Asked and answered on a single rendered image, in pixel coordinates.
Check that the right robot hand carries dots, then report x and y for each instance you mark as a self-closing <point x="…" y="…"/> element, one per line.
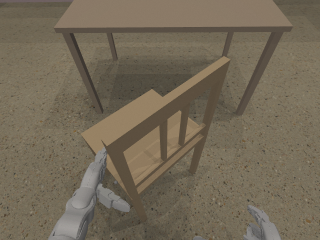
<point x="267" y="230"/>

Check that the left robot hand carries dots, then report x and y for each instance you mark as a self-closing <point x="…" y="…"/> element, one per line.
<point x="93" y="178"/>

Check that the chair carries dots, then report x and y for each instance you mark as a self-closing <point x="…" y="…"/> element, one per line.
<point x="147" y="137"/>

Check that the robot left forearm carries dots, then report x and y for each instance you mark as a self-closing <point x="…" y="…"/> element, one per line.
<point x="79" y="212"/>

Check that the table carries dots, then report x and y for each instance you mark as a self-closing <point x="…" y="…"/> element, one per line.
<point x="173" y="16"/>

